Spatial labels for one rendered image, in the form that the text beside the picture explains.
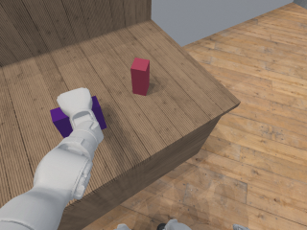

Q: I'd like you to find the robot left hand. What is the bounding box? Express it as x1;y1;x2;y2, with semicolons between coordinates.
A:
57;87;93;118

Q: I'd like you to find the robot left forearm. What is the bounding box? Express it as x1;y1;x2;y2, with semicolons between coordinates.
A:
33;108;104;186

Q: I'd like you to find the table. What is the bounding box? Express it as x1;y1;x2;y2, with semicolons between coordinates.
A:
0;0;241;230

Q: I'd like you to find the robot shin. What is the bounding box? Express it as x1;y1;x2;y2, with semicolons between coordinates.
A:
117;223;129;229
165;218;177;227

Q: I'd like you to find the left robot upper arm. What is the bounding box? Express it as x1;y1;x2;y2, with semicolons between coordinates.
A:
0;148;93;230

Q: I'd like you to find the sponge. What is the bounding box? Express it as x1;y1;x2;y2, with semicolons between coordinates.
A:
50;96;106;138

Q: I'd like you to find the robot left shin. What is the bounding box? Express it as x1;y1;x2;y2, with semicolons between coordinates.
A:
117;223;129;229

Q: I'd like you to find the robot right shin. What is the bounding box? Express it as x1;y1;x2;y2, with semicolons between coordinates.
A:
165;218;177;227

